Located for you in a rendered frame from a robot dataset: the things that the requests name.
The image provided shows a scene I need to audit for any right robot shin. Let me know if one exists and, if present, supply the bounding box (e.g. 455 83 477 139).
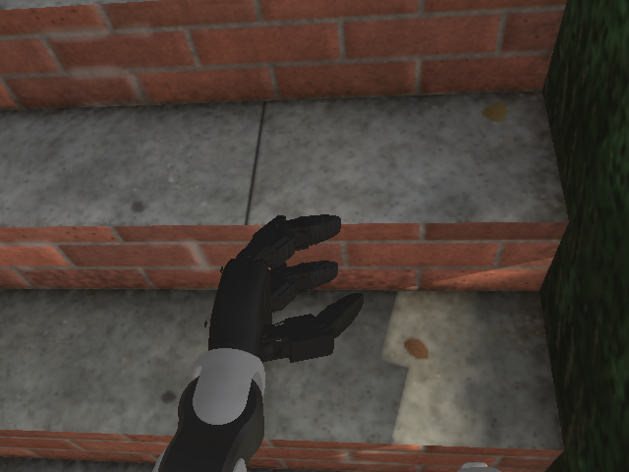
461 462 487 469

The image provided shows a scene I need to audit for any robot left hand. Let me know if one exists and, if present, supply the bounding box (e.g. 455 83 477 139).
204 214 364 363

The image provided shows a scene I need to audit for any left robot forearm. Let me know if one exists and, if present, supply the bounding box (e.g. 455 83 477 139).
152 348 265 472

